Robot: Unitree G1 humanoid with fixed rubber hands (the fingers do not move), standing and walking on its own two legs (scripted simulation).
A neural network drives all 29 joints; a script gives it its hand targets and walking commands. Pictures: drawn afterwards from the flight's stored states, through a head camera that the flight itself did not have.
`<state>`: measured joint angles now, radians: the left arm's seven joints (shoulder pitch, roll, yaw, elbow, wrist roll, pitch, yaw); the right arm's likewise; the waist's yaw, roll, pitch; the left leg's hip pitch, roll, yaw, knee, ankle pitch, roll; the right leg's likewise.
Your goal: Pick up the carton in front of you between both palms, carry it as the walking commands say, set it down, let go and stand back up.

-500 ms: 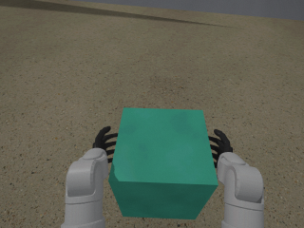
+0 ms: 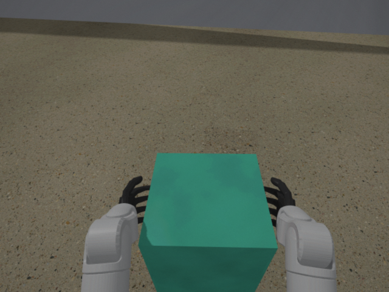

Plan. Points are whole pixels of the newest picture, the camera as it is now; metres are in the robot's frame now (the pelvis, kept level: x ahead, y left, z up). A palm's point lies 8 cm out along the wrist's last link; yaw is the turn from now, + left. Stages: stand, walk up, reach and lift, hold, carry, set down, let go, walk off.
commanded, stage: carry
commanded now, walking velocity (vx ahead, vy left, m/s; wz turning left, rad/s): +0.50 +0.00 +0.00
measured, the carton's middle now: (205, 226) +0.27 +0.00 -0.01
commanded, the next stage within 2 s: none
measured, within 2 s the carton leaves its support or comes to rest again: neither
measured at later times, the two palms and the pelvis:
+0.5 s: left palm (143, 105) +0.59 +0.19 +0.08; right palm (247, 107) +0.57 -0.11 +0.09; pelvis +0.31 +0.06 +0.00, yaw -3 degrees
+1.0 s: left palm (158, 73) +0.79 +0.17 +0.08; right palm (244, 73) +0.78 -0.13 +0.08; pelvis +0.52 +0.03 -0.01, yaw -1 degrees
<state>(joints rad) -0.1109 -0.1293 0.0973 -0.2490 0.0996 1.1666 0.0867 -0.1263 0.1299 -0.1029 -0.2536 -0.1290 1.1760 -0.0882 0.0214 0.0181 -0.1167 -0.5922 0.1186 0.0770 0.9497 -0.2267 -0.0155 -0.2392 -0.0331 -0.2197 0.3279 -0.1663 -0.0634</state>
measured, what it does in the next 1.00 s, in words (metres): walks ahead: left foot, then right foot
